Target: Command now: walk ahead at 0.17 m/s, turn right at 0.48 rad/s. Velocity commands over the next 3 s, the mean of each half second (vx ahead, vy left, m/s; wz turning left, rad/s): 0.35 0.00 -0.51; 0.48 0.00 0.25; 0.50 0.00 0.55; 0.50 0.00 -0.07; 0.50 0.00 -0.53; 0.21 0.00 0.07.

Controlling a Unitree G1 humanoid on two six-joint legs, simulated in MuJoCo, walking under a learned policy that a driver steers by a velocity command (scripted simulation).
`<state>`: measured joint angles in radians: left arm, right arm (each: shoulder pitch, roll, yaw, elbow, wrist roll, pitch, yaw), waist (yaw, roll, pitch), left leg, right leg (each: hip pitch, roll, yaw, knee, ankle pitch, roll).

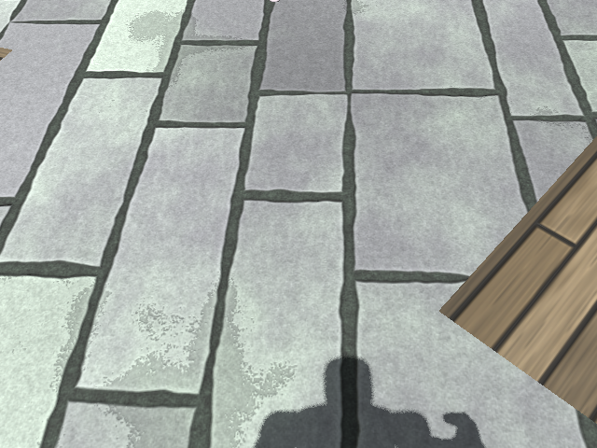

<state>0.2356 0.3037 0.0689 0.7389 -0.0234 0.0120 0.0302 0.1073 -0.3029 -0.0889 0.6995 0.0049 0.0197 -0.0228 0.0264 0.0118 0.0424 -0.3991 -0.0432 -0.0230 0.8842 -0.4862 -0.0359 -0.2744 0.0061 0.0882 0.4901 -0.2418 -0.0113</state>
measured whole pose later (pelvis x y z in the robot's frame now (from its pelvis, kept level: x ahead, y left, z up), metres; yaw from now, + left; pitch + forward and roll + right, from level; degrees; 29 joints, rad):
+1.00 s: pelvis +0.38 -0.13 +0.00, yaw -5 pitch +0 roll -3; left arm 0.33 0.27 0.08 0.82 0.00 -0.09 0.00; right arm 0.14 -0.28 -0.05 0.74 0.02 -0.03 0.03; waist 0.07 0.04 0.04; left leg -0.68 0.11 -0.02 0.74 0.03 0.02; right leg 0.07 0.04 -0.25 0.21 -0.29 -0.02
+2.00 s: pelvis +0.95 -0.10 +0.00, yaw +7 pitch +2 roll +0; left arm 0.42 0.28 0.05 0.80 -0.03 -0.05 0.01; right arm 0.03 -0.26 -0.03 0.64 0.00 -0.10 0.02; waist 0.12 0.03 0.03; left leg -0.53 0.01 -0.10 0.53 -0.05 -0.04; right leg -0.10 0.09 0.16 0.35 -0.27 -0.05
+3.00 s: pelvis +1.36 -0.14 +0.00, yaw -5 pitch +1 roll -2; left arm 0.13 0.28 0.06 0.78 0.01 0.00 0.02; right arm 0.19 -0.28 -0.06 0.76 0.01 0.04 0.00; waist 0.00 0.02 0.05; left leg -0.47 0.08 0.01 0.76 -0.28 -0.05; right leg -0.17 0.01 -0.19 0.38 -0.22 -0.04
